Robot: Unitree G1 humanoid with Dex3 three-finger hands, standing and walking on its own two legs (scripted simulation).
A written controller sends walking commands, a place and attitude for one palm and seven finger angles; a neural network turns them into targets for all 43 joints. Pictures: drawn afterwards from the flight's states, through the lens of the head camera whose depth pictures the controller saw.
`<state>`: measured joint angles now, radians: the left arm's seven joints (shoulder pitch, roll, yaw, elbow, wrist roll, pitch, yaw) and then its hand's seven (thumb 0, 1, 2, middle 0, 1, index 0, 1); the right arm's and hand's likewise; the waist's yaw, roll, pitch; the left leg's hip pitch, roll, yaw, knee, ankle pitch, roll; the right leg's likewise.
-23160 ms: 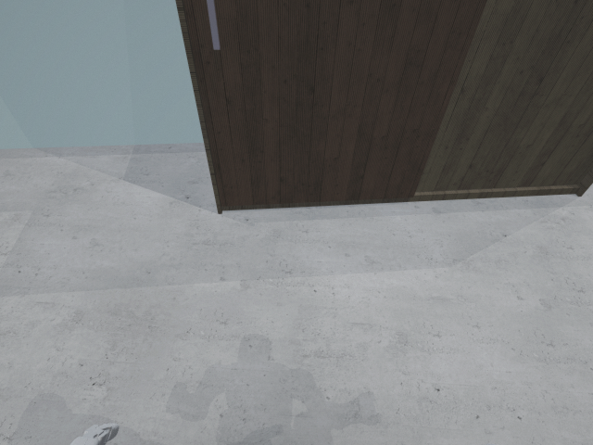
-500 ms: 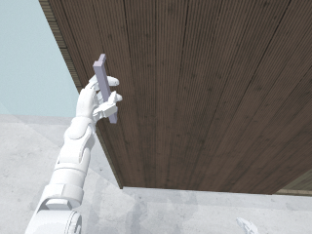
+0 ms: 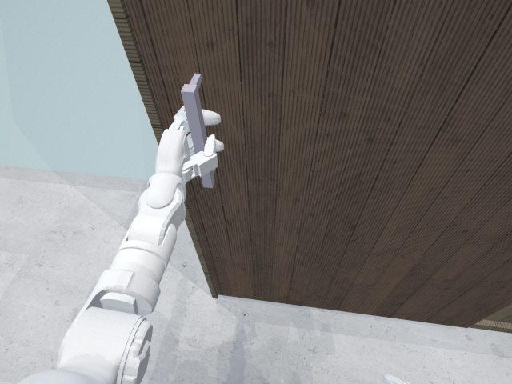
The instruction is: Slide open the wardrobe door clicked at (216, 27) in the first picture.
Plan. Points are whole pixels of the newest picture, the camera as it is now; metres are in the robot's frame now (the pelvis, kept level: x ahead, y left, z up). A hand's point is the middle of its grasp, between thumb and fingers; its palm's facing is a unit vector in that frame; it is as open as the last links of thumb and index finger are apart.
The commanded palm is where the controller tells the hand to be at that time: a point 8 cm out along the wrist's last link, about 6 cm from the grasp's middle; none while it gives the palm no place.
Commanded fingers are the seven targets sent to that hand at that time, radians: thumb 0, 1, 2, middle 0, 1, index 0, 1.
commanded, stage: tug the door sideways, standing still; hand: left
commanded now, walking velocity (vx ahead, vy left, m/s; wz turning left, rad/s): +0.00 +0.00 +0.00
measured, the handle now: (203, 136) +0.48 +0.12 +0.12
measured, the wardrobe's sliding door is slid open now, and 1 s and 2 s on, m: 0.00 0.03 0.33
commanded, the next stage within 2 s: step sideways, sliding the door along in 0.28 s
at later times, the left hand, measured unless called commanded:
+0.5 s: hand (213, 158) +0.43 +0.10 +0.12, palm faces +0.00 -0.99 -0.13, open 5.7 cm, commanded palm +0.41 +0.11 +0.13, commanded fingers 0.00 0.90 0.90 -0.45 -1.40 -0.45 -1.40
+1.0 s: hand (235, 157) +0.43 +0.06 +0.12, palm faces +0.24 -0.96 -0.14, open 6.2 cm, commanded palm +0.40 +0.04 +0.13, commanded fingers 0.00 0.90 0.90 -0.45 -1.40 -0.45 -1.40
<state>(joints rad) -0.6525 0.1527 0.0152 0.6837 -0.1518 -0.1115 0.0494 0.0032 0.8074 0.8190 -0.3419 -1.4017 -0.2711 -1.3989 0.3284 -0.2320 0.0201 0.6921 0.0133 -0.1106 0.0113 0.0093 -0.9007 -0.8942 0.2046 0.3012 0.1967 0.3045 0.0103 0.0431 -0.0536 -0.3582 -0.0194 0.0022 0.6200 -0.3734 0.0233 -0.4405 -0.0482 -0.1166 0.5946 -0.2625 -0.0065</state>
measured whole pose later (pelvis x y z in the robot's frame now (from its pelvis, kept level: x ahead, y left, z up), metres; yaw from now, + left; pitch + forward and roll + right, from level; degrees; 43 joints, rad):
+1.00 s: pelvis +0.02 -0.11 +0.00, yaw +4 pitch +0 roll +0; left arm -0.58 0.21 0.06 0.36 -0.10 -0.04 0.15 -0.01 0.78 0.85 -0.44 -1.40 -0.15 -1.40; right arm 0.11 -0.28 -0.03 0.62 0.04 -0.06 -0.10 0.01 -0.90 -0.89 0.20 0.30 0.20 0.30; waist 0.05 0.06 0.21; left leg -0.29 0.07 0.06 0.64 -0.24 -0.02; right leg -0.39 -0.02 -0.14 0.68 -0.25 -0.04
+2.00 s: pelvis +0.06 -0.38 +0.01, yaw -1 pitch +1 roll +2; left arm -0.15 0.12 0.06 -0.09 -0.04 -0.10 0.19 -0.02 0.77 0.84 -0.43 -1.40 -0.18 -1.39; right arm 0.01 -0.23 0.00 0.58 0.02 -0.13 -0.03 0.01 -0.90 -0.89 0.20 0.30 0.20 0.30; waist 0.08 0.07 0.22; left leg -0.40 0.04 0.05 1.00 -0.64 -0.05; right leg -0.37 -0.04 -0.05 0.55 -0.18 -0.04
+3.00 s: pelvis -0.01 -0.64 +0.02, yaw -4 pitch -1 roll -6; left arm -0.40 0.20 0.02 0.15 -0.06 -0.04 0.12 0.02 0.80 0.84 -0.37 -1.40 -0.24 -1.38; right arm 0.15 -0.15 0.01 0.60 0.02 -0.04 -0.02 0.01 -0.90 -0.89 0.21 0.30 0.20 0.30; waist 0.12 0.04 0.19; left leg -0.18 0.24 0.11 0.47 -0.26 -0.07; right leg -0.54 -0.07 -0.04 0.99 -0.28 0.05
